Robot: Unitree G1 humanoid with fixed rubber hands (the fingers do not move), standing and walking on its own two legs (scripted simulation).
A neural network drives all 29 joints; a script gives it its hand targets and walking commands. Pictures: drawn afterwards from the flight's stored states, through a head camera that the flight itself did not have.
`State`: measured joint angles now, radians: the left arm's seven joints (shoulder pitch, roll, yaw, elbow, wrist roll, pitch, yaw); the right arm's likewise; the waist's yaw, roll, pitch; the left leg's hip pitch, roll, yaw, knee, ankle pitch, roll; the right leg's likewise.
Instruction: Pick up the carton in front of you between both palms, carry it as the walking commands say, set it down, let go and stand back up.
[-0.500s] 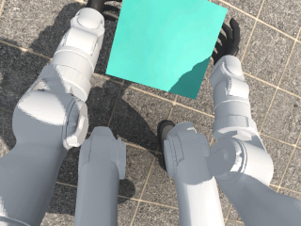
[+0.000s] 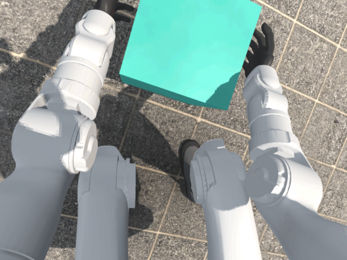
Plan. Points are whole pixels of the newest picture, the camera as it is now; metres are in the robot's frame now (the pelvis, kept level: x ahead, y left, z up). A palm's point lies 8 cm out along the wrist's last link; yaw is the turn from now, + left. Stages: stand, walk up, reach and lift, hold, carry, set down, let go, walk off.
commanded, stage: set down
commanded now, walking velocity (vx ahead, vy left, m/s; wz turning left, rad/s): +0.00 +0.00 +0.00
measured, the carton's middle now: (177, 52) +0.51 -0.04 -0.26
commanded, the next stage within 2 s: let go in 1.30 s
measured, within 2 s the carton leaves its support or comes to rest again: neither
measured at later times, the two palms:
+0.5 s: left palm out of the picture +0.55 +0.15 -0.11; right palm (279, 82) +0.44 -0.21 -0.12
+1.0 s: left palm out of the picture +0.55 +0.16 +0.04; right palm out of the picture +0.44 -0.21 +0.04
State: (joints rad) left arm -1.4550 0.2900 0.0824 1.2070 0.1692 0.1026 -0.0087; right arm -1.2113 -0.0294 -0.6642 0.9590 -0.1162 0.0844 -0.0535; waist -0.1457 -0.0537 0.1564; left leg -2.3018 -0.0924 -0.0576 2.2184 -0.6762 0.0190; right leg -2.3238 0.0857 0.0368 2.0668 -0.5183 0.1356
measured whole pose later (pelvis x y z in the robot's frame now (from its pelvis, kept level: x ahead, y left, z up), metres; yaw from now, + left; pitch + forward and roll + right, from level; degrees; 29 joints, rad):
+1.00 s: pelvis +0.00 -0.01 +0.15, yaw +3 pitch +46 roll -3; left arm -1.24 0.47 0.03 0.98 -0.01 0.19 -0.09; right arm -0.84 0.01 -0.33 0.54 0.10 0.16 -0.22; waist -0.18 0.01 -0.03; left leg -1.93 -0.03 -0.04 1.68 -0.54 0.01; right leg -1.97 0.04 0.02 1.57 -0.40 0.05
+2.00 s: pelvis +0.11 -0.03 +0.38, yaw +5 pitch +15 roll +0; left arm -0.08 0.19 0.13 0.58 0.05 0.01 0.03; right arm 0.15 -0.20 -0.01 0.39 0.05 0.02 0.08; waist -0.10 -0.05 -0.01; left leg -0.53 -0.01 -0.06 0.63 -0.35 -0.02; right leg -0.60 0.03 0.03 0.62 -0.28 -0.01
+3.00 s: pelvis +0.14 -0.03 +0.38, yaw -1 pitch +4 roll +0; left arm 0.38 0.24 0.04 0.69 0.02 -0.05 0.00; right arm 0.34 -0.31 -0.04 0.66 -0.04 -0.04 -0.04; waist -0.01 0.07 -0.07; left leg -0.23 0.06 0.05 0.60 -0.43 -0.03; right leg -0.35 0.08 0.10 0.63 -0.34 -0.02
